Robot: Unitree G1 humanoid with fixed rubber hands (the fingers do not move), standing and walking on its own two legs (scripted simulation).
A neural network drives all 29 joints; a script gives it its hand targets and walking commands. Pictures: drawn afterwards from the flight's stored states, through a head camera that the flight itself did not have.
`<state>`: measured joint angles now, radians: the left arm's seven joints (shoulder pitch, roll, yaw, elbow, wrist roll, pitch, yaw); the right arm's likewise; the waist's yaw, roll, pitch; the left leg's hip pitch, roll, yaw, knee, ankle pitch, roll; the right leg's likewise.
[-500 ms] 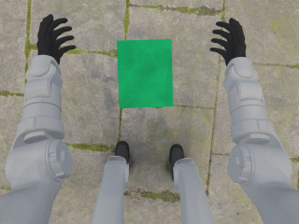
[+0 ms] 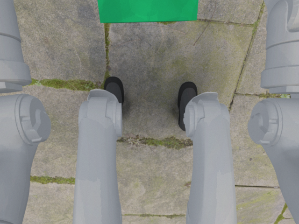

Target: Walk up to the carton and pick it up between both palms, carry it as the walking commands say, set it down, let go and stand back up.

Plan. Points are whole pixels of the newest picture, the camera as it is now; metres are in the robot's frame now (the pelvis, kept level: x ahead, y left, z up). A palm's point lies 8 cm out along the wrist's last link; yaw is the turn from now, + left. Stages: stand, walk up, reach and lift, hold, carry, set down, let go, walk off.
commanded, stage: reach and lift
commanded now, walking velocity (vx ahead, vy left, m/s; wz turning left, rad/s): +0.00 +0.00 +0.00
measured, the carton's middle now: out of the picture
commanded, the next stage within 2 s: none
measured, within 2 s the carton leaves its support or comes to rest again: neither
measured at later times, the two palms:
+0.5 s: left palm out of the picture +0.55 +0.23 -0.28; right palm out of the picture +0.56 -0.18 -0.28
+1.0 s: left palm out of the picture +0.55 +0.22 -0.36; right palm out of the picture +0.55 -0.17 -0.37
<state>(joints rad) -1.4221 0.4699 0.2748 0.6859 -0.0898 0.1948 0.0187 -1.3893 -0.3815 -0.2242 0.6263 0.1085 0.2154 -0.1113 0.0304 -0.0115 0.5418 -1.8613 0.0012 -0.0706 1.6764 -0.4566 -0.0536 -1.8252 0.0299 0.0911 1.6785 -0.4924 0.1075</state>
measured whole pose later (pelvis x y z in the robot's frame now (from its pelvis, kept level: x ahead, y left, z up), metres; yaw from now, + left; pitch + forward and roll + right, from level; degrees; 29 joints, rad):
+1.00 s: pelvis +0.01 -0.01 -0.17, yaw -1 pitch +35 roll -1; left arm -1.57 0.48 0.08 1.22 -0.26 0.02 0.06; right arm -1.52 -0.40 -0.02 1.14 0.28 0.05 -0.09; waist 0.02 -0.04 0.51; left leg -2.27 0.04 -0.07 2.25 -0.58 -0.05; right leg -2.25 0.03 0.08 2.26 -0.62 0.09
